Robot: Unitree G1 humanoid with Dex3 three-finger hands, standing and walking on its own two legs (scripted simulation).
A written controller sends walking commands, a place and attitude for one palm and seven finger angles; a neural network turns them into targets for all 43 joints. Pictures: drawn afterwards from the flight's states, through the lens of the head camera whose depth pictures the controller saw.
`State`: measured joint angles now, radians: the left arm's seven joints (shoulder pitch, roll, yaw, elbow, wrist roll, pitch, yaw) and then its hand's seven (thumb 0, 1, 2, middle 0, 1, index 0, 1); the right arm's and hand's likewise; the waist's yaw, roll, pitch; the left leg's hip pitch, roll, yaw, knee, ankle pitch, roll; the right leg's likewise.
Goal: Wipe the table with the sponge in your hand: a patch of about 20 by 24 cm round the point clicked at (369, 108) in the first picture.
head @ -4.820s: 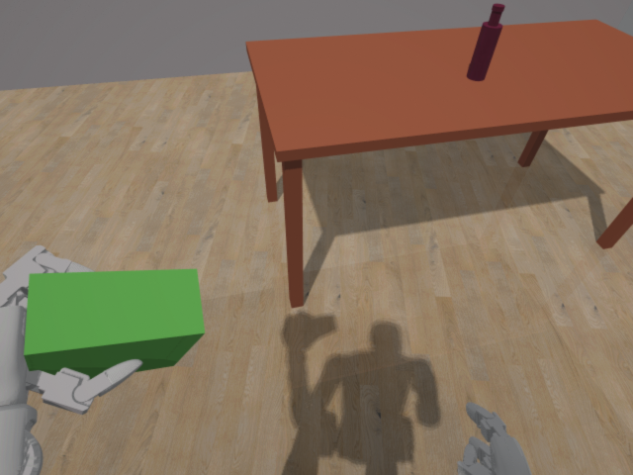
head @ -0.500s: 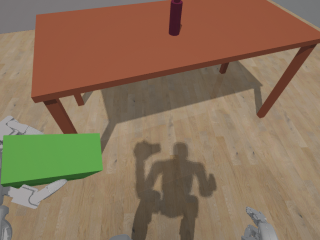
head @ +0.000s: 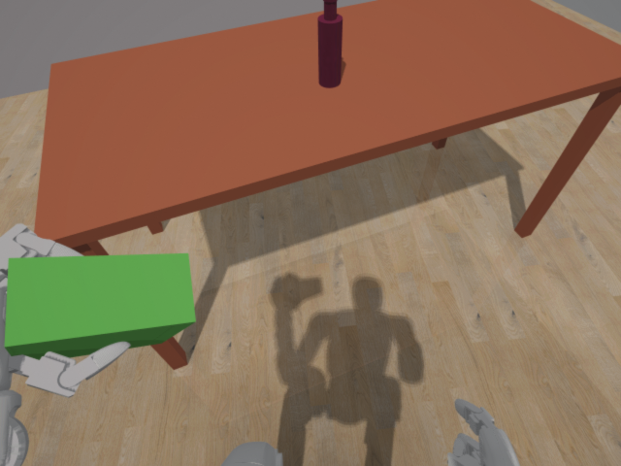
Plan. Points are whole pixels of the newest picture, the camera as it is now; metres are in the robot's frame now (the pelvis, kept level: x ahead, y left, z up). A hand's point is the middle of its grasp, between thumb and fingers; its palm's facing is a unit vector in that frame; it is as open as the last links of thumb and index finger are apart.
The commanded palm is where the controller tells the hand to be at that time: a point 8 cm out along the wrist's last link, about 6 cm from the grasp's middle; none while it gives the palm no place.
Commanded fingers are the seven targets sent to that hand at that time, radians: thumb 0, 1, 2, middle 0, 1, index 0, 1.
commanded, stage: take the last steps up to it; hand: left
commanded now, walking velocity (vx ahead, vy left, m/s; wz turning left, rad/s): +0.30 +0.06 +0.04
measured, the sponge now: (128, 307) +0.24 +0.19 +0.15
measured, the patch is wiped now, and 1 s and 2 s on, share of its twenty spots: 0.00 0.00 0.00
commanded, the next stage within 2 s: come to a stop and stand still in 1.12 s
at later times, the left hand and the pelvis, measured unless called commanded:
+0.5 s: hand (96, 215) +0.32 +0.24 +0.19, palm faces +0.37 -0.79 -0.48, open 10.4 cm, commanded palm +0.27 +0.29 +0.19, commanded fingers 0.00 0.10 1.30 -1.20 -1.60 -1.20 -1.60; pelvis +0.10 +0.01 +0.01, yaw -1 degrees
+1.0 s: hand (111, 157) +0.42 +0.27 +0.18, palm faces +0.43 -0.81 -0.41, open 10.4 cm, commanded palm +0.35 +0.30 +0.19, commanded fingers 0.00 0.10 1.30 -1.20 -1.60 -1.20 -1.60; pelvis +0.19 +0.02 +0.00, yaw +0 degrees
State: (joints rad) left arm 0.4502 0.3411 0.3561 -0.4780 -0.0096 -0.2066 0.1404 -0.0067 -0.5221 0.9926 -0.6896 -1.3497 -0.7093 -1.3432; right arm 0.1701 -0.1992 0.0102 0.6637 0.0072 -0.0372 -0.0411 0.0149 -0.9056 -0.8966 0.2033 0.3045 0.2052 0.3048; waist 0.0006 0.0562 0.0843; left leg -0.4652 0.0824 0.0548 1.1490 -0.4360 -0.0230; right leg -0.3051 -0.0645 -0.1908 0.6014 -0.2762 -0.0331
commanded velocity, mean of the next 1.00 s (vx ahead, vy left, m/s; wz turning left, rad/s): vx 0.25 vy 0.04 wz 0.01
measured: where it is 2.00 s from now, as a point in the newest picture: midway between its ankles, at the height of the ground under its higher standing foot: (322, 455)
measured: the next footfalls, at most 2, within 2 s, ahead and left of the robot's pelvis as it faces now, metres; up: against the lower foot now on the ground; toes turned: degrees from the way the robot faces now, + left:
left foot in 0.18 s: +0.14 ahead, +0.15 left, +0.00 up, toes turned +10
right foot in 0.52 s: +0.20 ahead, -0.10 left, +0.00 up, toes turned -11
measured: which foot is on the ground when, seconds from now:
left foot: up 0.00-0.16, down 0.18-0.54, up 0.56-0.90, down 0.92-1.00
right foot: down 0.00-0.20, up 0.22-0.50, down 0.52-0.92, up 0.94-1.00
